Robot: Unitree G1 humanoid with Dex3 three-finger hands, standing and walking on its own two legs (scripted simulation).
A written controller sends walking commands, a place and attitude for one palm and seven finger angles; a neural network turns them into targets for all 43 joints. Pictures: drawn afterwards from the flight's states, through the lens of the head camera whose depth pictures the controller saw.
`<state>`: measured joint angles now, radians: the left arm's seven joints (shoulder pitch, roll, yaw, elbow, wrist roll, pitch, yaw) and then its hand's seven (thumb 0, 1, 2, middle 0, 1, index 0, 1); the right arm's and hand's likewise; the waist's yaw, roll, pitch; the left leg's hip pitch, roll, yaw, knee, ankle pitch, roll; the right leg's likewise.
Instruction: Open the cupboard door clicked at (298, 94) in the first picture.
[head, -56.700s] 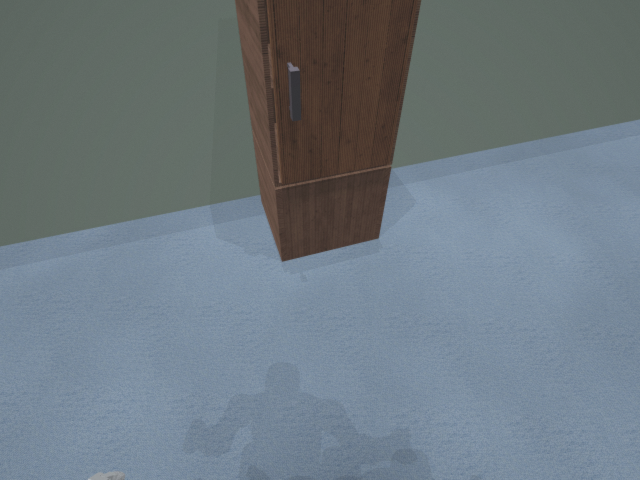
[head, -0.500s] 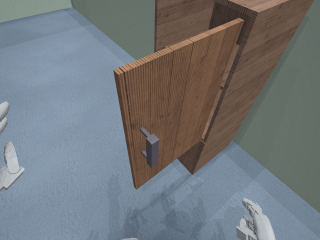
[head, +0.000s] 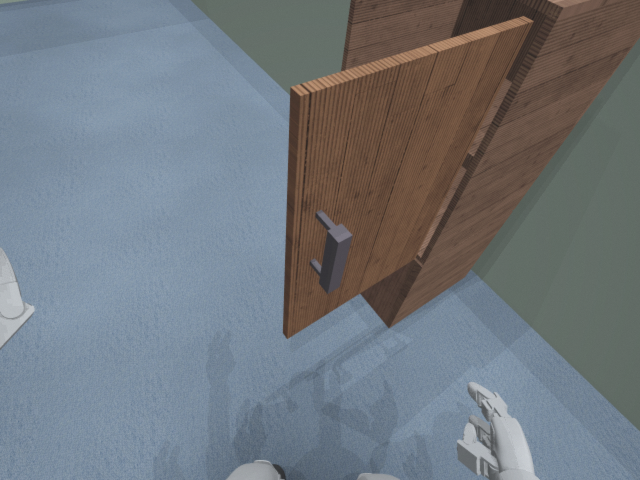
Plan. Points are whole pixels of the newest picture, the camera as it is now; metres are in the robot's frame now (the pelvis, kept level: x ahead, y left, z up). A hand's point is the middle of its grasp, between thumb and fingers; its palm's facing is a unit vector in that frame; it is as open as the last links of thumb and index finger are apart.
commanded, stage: step back with the hand held close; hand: left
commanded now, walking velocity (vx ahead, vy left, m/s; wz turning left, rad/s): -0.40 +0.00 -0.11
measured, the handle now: (325, 252) +0.43 +0.02 -0.01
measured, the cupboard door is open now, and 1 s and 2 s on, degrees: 91 91 91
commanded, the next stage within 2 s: stop stepping back and stand still in 0.14 s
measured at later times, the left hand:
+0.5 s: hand (54, 417) +0.14 +0.22 +0.16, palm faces +0.29 -0.83 -0.47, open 7.4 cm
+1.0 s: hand out of the picture +0.07 +0.24 +0.16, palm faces +0.35 -0.83 -0.42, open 7.4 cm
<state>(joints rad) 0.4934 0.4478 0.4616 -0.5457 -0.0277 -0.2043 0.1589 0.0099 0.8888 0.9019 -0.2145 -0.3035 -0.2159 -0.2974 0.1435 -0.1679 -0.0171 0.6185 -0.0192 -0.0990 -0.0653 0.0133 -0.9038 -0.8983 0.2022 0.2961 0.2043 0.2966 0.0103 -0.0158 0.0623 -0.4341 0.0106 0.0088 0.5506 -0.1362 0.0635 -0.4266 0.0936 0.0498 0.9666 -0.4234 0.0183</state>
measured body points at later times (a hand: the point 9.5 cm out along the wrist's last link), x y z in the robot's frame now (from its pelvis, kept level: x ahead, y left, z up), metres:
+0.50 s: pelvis -0.09 -0.02 +0.00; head -0.09 +0.00 +0.45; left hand +0.12 +0.26 +0.18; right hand +0.00 -0.31 -0.09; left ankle -0.05 +0.06 -0.73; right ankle -0.20 -0.12 -0.73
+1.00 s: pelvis -0.16 +0.00 +0.01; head -0.16 +0.00 +0.46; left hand +0.05 +0.28 +0.18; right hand -0.02 -0.25 -0.08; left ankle -0.09 +0.09 -0.73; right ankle -0.18 -0.11 -0.73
